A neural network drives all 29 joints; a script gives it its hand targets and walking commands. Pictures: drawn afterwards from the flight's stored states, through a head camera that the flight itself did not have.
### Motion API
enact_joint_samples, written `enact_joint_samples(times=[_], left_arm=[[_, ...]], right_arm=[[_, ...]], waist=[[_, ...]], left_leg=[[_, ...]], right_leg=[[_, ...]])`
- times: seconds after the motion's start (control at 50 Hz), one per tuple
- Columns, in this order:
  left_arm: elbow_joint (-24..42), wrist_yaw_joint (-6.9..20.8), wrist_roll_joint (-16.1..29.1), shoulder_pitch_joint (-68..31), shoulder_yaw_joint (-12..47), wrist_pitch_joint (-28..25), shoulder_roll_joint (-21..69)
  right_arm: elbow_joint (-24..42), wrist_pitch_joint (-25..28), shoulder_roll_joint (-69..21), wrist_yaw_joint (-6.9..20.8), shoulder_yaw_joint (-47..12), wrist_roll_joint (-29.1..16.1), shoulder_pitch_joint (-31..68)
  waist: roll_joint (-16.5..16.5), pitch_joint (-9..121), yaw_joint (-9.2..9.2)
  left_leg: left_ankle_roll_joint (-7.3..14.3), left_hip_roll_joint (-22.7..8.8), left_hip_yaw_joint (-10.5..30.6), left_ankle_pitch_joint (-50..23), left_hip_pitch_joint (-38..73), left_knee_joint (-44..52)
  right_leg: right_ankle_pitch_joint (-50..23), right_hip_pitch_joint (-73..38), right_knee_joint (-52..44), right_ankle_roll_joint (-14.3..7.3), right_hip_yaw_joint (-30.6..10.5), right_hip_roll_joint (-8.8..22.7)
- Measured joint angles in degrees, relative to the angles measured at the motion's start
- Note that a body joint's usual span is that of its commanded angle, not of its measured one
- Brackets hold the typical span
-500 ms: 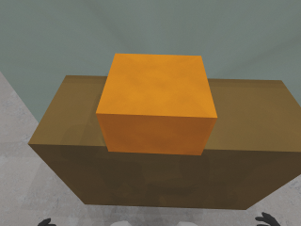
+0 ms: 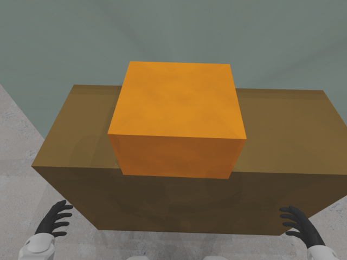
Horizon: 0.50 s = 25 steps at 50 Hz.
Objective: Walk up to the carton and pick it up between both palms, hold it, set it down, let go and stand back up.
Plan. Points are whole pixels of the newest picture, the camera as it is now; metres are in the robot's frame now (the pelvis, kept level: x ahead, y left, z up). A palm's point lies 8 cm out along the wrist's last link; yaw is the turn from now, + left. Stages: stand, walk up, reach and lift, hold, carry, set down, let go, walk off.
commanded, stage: reach and lift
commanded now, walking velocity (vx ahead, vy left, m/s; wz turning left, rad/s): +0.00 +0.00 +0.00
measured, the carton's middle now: (177, 118) +0.47 -0.01 +0.03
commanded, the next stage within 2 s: none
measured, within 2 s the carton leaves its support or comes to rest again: neither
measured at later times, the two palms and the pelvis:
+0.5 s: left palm (54, 218) +0.20 +0.26 +0.02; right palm (315, 227) +0.18 -0.29 +0.01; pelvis -0.01 +0.00 +0.02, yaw +0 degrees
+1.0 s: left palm (60, 187) +0.24 +0.23 +0.08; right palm (310, 203) +0.21 -0.26 +0.06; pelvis +0.01 +0.00 +0.02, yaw +0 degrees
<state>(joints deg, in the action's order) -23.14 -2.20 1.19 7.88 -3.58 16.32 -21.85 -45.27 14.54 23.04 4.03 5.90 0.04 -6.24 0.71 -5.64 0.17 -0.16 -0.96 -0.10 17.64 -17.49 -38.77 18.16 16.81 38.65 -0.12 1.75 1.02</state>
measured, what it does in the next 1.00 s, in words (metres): stands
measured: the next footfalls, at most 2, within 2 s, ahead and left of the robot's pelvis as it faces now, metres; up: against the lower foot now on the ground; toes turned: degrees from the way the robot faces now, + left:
none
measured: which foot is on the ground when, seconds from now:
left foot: down 0.00-1.00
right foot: down 0.00-1.00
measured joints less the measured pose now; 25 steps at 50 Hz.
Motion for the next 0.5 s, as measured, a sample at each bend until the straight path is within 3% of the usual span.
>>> enact_joint_samples(times=[0.22,0.5], left_arm=[[3.87,-1.10,3.90,1.27,0.50,-3.30,0.36],[12.44,-3.13,6.03,3.26,3.09,-4.04,2.94]], right_arm=[[8.43,-3.55,0.00,2.57,0.00,-0.27,-4.71],[21.77,-9.66,0.00,4.76,0.01,-4.46,-6.12]], waist=[[-0.01,3.12,0.00],[-0.02,4.36,0.01]], left_leg=[[0.00,0.00,-0.14,-4.22,3.62,7.90],[0.00,0.00,-0.32,-6.18,4.35,10.98]], right_leg=[[-4.94,-4.15,-9.12,0.34,-0.01,-0.14],[-6.65,-4.49,-11.55,0.45,-0.15,-0.19]])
